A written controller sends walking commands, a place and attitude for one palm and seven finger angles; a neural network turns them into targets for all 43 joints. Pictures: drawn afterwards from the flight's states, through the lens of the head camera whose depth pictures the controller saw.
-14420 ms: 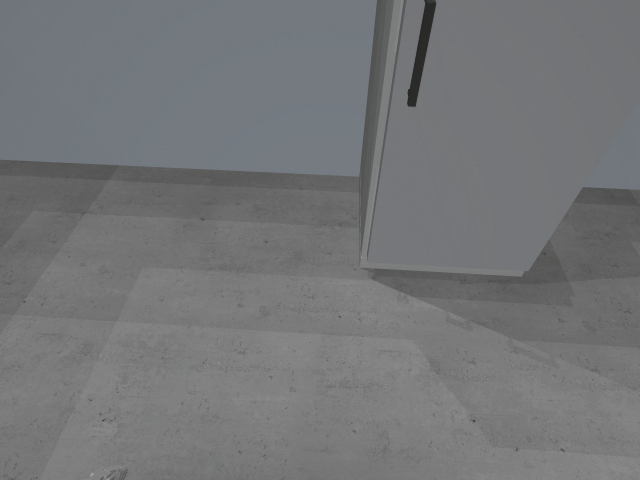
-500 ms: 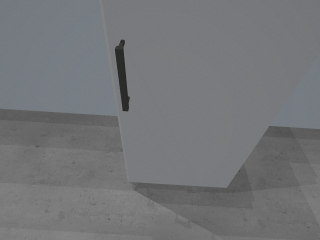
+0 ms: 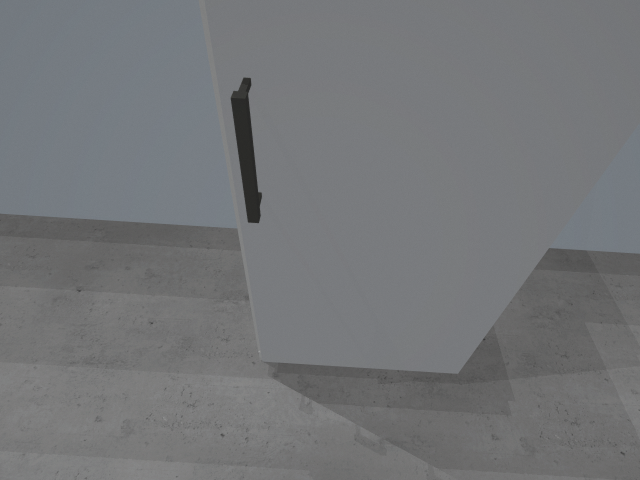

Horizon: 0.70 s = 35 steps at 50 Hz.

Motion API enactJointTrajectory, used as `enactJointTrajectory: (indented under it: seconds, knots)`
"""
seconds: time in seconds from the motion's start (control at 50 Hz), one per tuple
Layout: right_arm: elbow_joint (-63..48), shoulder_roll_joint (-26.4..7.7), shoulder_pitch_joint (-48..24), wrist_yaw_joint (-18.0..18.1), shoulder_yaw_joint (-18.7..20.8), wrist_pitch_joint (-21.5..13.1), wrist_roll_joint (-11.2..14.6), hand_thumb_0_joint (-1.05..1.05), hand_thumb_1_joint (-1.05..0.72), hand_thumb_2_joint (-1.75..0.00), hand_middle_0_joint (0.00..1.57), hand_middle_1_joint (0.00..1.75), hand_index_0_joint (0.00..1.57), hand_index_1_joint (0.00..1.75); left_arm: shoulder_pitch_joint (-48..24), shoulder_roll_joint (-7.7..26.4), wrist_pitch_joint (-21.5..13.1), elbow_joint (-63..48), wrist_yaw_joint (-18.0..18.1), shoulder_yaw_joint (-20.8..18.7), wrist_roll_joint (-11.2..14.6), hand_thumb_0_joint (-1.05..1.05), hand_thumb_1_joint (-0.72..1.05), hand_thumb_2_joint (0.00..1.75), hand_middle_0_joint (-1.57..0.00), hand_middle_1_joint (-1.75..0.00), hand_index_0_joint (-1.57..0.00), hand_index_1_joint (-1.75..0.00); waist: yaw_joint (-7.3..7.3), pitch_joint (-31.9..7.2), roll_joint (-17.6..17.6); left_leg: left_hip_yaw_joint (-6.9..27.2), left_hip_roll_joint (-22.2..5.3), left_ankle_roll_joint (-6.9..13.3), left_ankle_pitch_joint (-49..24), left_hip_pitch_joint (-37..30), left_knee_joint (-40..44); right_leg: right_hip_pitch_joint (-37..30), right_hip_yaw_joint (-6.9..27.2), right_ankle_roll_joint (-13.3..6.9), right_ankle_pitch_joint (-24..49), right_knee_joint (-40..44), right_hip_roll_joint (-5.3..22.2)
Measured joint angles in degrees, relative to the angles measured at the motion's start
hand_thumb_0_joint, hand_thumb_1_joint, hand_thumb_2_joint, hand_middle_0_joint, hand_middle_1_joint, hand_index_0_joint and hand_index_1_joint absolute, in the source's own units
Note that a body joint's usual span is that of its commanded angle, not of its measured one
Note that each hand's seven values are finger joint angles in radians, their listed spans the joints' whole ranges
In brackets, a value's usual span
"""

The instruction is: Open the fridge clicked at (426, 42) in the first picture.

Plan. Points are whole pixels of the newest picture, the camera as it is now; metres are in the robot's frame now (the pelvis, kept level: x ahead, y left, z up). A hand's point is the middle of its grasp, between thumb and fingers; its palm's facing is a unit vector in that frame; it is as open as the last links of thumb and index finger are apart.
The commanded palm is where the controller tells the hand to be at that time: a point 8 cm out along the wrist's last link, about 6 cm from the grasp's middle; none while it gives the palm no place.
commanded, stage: look again from close up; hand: left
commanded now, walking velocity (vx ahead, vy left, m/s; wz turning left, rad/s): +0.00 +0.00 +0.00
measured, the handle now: (250, 157) +0.54 +0.15 +0.12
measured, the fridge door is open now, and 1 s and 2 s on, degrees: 0 0 0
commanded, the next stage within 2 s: raise the hand to about handle height in 1.02 s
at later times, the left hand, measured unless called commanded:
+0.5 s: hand out of the picture +0.00 +0.15 -0.18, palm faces +0.03 -0.99 -0.15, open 7.4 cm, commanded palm none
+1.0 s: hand out of the picture +0.01 +0.14 -0.17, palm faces +0.02 -0.99 -0.15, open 7.4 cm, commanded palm none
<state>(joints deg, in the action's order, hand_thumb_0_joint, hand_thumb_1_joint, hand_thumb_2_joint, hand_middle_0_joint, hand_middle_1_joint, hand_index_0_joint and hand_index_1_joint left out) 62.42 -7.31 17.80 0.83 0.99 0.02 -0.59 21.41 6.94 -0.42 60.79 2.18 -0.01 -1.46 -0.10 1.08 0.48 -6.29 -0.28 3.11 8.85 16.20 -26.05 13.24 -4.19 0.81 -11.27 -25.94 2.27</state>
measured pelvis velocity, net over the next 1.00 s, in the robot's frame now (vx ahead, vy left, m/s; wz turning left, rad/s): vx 0.03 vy -0.01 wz -0.01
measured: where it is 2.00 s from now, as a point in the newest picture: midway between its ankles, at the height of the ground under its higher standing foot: outside the picture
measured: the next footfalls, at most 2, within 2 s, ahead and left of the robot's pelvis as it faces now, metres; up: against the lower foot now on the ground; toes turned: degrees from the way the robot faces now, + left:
none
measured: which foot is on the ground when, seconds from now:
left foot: down 0.00-1.00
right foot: down 0.00-1.00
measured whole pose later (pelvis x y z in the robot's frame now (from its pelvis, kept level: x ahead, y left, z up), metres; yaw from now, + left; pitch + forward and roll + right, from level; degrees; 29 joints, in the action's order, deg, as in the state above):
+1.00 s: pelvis +0.03 -0.01 +0.00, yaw -1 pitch -2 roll +0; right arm 64.3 -6.9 17.3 1.2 0.4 -0.6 -0.4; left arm 19.5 6.9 -0.9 61.7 2.2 0.3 -1.1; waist -0.1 2.0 0.8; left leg -6.5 -0.7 2.0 10.4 12.4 -24.3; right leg 9.9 -3.8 0.2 -13.1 -24.6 1.6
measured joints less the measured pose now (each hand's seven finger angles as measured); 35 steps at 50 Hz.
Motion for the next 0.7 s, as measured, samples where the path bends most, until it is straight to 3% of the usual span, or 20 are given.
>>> enactJointTrajectory:
  seconds: [0.7]
  knots:
    - [1.4, 0.4, -0.4, 0.2, -0.5, -0.5, 0.2, 0.00, -0.92, -0.90, 0.20, 0.30, 0.20, 0.30, -1.7, -0.1, -0.4, 0.5, 0.0, 0.3, 0.3, 0.00, 0.91, 0.90, -0.20, -0.30, -0.20, -0.30, 0.14, 0.8, 0.3, -0.2, -0.5, -1.0, 1.2, -2.8, 1.3, -2.4, 0.3, -0.6, -1.4, 1.0, -0.6]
